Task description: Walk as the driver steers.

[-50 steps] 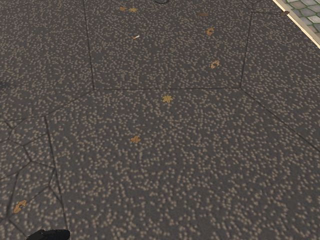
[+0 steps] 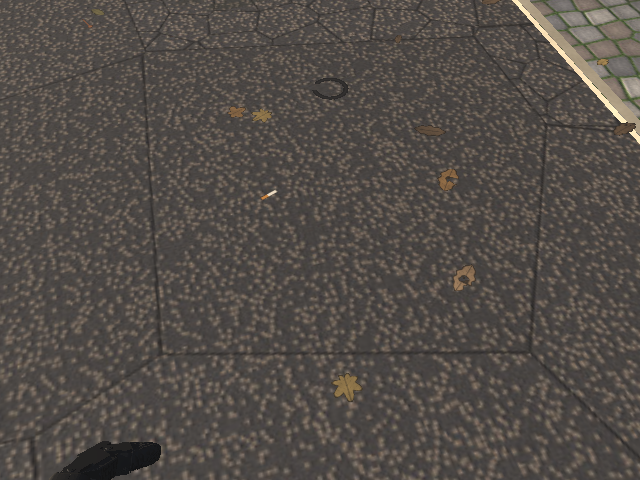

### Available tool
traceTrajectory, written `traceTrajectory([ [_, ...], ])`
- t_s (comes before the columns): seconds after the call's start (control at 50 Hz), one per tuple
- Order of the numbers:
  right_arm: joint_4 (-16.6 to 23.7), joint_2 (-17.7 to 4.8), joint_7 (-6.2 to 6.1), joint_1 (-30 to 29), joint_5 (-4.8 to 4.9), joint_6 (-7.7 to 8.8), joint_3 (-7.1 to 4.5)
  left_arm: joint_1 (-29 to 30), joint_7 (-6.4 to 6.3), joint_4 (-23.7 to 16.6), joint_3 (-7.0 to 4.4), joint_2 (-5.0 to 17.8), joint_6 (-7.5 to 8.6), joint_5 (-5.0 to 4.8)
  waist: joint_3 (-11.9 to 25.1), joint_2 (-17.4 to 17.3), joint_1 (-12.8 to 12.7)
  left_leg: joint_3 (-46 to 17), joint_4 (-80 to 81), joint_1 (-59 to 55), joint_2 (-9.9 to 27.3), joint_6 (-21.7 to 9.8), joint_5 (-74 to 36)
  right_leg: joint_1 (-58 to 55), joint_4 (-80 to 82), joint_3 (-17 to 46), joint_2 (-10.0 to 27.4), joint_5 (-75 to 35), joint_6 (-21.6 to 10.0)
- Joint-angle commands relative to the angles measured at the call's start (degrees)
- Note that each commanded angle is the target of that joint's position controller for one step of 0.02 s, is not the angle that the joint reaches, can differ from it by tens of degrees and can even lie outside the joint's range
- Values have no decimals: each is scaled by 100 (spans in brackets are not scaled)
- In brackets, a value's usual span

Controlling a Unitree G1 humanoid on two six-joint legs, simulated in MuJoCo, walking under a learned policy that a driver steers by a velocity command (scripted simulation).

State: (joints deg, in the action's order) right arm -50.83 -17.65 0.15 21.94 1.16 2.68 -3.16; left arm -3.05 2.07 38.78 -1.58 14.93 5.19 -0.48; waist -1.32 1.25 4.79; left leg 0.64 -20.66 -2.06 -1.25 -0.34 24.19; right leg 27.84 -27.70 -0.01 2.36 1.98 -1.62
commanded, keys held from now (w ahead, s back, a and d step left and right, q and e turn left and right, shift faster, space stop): w+q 0.06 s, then q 0.46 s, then w+q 0.48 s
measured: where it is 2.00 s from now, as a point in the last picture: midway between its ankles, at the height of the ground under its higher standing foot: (135, 390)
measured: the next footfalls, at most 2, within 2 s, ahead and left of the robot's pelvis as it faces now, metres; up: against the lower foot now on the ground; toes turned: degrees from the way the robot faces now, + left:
left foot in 0.46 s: +0.31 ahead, +0.13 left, +0.00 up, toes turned +16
right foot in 0.88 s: +0.42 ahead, -0.07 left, +0.00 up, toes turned +32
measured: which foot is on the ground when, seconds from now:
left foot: down 0.00-0.02, up 0.04-0.44, down 0.46-0.88, up 0.90-1.00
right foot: down 0.00-0.46, up 0.48-0.86, down 0.88-1.00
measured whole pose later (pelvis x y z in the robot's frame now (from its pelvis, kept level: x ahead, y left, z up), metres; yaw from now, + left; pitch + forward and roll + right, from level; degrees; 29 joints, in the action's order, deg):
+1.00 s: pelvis +0.33 +0.01 +0.01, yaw +33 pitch +2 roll +0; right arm -35.9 -17.7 -0.5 14.5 1.1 0.0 -4.6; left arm -15.0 -0.1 45.9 -4.0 16.3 4.8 0.3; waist 2.5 -2.2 -1.2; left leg -6.5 -57.4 31.0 -3.7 -1.7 21.3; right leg 13.0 -26.6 -0.4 0.0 15.7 -0.6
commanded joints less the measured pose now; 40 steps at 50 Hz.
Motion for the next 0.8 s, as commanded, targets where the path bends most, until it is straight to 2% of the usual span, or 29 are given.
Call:
traceTrajectory([
  [0.02,523,-99,-11,342,-87,111,75,-2238,-121,136,-620,1783,31,157,2052,863,-1061,-24,-3926,3157,144,-170,-1704,-4879,-50,2430,1794,719,-1194],
  [0.04,458,-178,1,366,-5,202,84,-2430,-114,166,-535,1444,-3,107,2480,1409,-1162,-686,-4931,4025,-146,-109,921,-5125,774,3984,2232,1512,-1431],
  [0.06,546,-738,15,-80,160,229,-88,-2122,-126,166,-414,1077,-8,78,1615,875,-1191,-902,-5376,4491,181,-152,650,-4498,941,3294,2042,1930,-1158],
  [0.08,664,-765,-2,-459,163,224,-107,-1660,-142,114,-353,932,-9,84,956,634,-1033,-712,-5286,4473,413,-136,206,-3661,1038,2478,1894,1060,-1023],
  [0.1,670,-709,-36,-597,73,184,-128,-1257,-125,114,-295,747,12,111,534,372,-835,-656,-4998,4223,563,-68,-107,-2919,1154,1786,1660,-85,-956],
  [0.12,612,-639,-65,-454,32,94,-175,-984,-114,112,-264,616,64,143,379,487,-605,-697,-4752,3810,699,-1,-298,-2406,1219,1188,1484,-1103,-877],
  [0.14,567,-530,-75,-271,40,-10,-177,-788,-107,130,-270,575,99,164,342,552,-442,-641,-4656,3450,721,77,-383,-2057,1276,771,1355,-1755,-859],
  [0.16,550,-410,-86,-175,42,-107,-175,-637,-117,150,-281,578,129,166,314,541,-335,-531,-4597,3313,679,152,-462,-1833,1334,434,1304,-2259,-903],
  [0.2,723,-260,-104,-338,7,-230,-158,-482,-182,217,-337,727,135,163,177,507,-252,-430,-4102,3421,682,265,-849,-1651,1483,-44,1290,-2636,-954],
  [0.24,885,-153,-59,-573,-42,-253,-122,-437,-277,275,-375,822,68,147,176,455,-294,-289,-3285,3332,701,288,-1494,-1681,1522,-487,1183,-2555,-933],
  [0.28,1035,-99,37,-875,-60,-240,-101,-461,-357,317,-396,895,-25,113,263,404,-434,-113,-2560,3099,642,248,-2125,-1821,1480,-785,1131,-2469,-899],
  [0.36,1356,-256,212,-1261,-78,-282,-179,-566,-399,448,-463,1067,-208,-23,308,332,-546,3,-1833,3047,565,61,-2067,-2397,1082,-860,1382,-2250,-827],
  [0.42,1479,-439,264,-1102,-96,-339,-292,-405,-412,443,-518,1151,-328,-162,317,354,-361,219,-1436,2748,353,-223,-1498,-2526,247,-881,1462,-2487,-625],
  [0.44,1409,-546,240,-727,-101,-323,-368,-366,-420,442,-509,1089,-358,-191,481,214,-150,352,-971,2165,133,-389,-1843,-2407,-475,-1041,1252,-2591,-438],
  [0.46,1332,-948,136,-289,-119,-298,-522,-719,-395,504,-475,953,-362,-100,778,-405,-26,-12,-531,1233,149,-644,-3606,-1986,-1601,-1196,797,-1884,-61],
  [0.48,1446,-1619,-15,-228,-158,-309,-659,-986,-343,318,-343,569,-336,225,1120,-1932,-329,-1986,-795,-201,1541,-1491,-6581,-147,-3538,-1246,10,2194,453],
  [0.5,1659,-1494,21,-344,-253,-255,-558,-1018,-279,253,-291,641,-323,208,2136,-1714,-297,-3698,-375,-786,2342,-2503,-5609,658,-4838,1,-614,4022,567],
  [0.52,1745,-1194,89,-570,-186,-207,-481,-655,-244,271,-363,922,-342,19,1964,-885,-119,-3214,-144,-490,2110,-2286,-4814,886,-5015,501,-348,3662,469],
  [0.54,1690,-985,82,-715,-53,-165,-437,-478,-249,201,-364,887,-349,-34,1528,-565,-239,-2775,-36,-95,1786,-1937,-3334,1050,-4703,512,-154,3170,362],
  [0.56,1649,-818,62,-838,62,-173,-394,-391,-283,238,-376,860,-358,23,1143,-276,-332,-2576,205,373,1527,-1642,-1843,1080,-4148,499,33,2768,328],
  [0.58,1665,-736,12,-1013,71,-198,-364,-286,-310,195,-407,932,-377,56,907,-459,-428,-2489,467,878,1334,-1489,-642,851,-3627,496,128,2431,293],
  [0.6,1742,-749,-32,-1147,-12,-219,-356,-246,-293,179,-406,912,-386,53,760,-705,-493,-2479,698,1253,1161,-1422,-34,582,-3348,400,50,2176,289],
  [0.64,1831,-799,-118,-1179,-101,-195,-380,-270,-275,198,-377,790,-330,51,693,-854,-496,-2410,867,1487,1028,-1425,78,300,-2637,338,-74,1980,340],
  [0.7,1831,-921,-189,-1057,-49,-172,-433,-157,-252,191,-319,634,-230,61,710,-832,-409,-2332,786,1649,925,-1381,103,-79,-1718,331,-190,1763,430],
  [0.8,1842,-949,-157,-910,-15,-241,-433,-97,-164,142,-337,712,-75,-35,542,-980,-353,-2703,644,1988,881,-1290,668,-631,-805,296,-366,1581,358],
])
Over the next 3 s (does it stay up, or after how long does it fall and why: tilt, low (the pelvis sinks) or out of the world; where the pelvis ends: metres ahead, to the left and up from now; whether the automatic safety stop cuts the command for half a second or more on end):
stays up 1.23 0.58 0.00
